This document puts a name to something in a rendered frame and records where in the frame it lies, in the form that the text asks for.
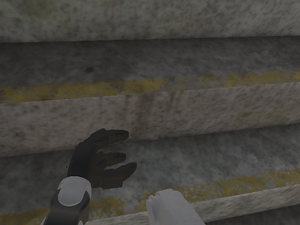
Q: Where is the robot right thigh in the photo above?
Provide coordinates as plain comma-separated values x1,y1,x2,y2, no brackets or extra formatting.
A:
145,188,205,225

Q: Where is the robot left forearm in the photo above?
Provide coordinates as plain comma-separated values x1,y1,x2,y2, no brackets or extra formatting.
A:
40,176,92,225

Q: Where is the left robot hand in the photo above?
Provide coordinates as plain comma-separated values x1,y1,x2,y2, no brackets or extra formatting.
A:
66,128,137,189

